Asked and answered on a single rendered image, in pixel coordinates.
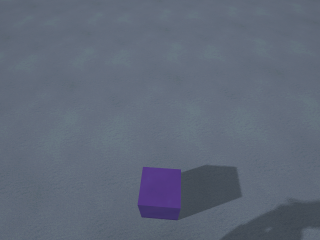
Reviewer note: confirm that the carton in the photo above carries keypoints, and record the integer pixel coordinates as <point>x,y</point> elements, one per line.
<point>160,193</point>

